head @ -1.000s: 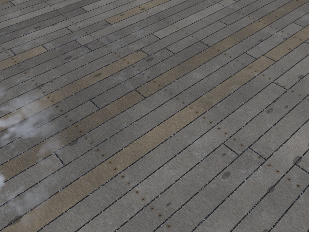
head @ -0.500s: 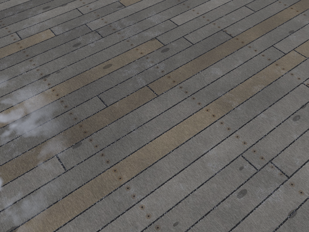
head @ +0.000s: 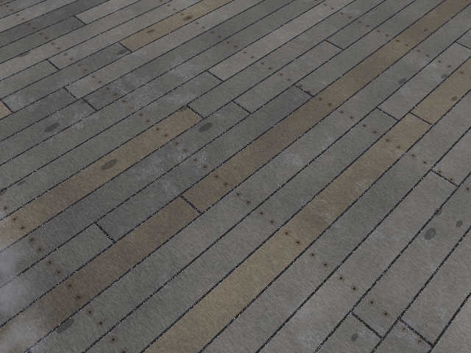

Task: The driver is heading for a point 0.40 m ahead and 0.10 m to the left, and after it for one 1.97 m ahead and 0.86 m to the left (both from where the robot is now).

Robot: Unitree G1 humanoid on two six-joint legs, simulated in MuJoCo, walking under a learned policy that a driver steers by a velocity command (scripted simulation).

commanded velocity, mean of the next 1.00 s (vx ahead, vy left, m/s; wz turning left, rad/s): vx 0.37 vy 0.00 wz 0.42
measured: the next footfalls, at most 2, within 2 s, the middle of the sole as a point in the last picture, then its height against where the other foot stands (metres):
right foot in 0.12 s outside the picture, level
left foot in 0.66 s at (189, 343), level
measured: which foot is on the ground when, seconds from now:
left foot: down 0.00-0.14, up 0.16-0.64, down 0.66-1.00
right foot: up 0.00-0.10, down 0.12-0.66, up 0.68-1.00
